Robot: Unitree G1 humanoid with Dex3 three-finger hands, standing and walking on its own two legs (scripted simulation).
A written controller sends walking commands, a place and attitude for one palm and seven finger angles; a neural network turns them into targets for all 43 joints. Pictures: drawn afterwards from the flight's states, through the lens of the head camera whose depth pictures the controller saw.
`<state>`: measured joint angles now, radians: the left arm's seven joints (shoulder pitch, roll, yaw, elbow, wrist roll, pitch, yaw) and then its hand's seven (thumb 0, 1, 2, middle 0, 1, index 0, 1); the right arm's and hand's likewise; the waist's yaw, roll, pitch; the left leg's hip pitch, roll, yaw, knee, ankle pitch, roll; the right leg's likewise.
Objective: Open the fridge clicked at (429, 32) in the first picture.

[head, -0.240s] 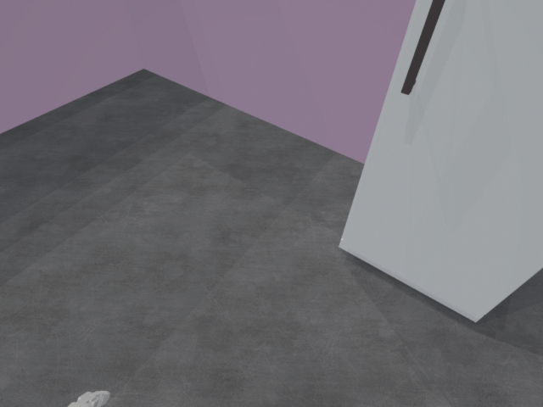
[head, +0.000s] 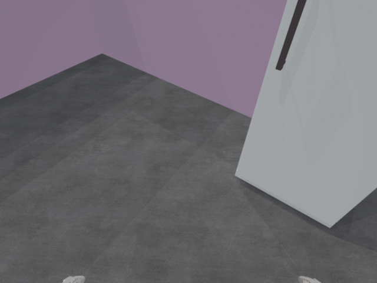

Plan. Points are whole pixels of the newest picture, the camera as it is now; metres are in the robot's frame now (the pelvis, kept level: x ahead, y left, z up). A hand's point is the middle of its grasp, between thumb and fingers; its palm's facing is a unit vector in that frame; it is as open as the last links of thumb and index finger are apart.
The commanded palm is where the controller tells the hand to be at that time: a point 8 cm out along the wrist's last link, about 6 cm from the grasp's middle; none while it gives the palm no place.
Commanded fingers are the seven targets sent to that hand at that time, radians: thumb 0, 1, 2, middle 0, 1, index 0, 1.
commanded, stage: stand and wait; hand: left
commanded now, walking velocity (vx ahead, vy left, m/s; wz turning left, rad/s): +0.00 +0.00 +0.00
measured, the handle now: (297, 19) +0.83 -0.29 +0.23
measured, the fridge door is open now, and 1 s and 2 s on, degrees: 0 0 0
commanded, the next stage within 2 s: look at it before walking up in 0.58 s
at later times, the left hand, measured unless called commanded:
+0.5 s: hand out of the picture +0.06 +0.23 -0.15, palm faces -0.03 -0.94 -0.33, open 7.4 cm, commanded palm none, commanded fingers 0.00 0.90 0.90 -0.20 -0.30 -0.20 -0.30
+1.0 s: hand out of the picture +0.07 +0.22 -0.15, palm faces -0.03 -0.95 -0.32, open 7.4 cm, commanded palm none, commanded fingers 0.00 0.90 0.90 -0.20 -0.30 -0.20 -0.30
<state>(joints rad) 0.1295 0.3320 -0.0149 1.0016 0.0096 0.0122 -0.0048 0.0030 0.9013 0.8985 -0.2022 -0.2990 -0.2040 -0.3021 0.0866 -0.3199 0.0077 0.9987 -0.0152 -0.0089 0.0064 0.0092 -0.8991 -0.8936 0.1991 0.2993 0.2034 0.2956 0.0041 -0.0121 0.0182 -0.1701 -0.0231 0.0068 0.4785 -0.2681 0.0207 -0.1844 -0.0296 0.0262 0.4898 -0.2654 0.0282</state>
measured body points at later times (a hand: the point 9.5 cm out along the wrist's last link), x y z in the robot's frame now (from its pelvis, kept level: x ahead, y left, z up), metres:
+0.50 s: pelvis -0.01 -0.02 +0.00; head -0.01 -0.02 +0.45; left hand +0.06 +0.28 -0.13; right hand +0.06 -0.31 -0.13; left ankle +0.00 +0.11 -0.74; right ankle +0.00 -0.14 -0.74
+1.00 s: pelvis -0.01 -0.02 +0.01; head -0.01 -0.02 +0.46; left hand +0.07 +0.27 -0.13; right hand +0.06 -0.31 -0.13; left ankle +0.00 +0.11 -0.74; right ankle +0.00 -0.14 -0.74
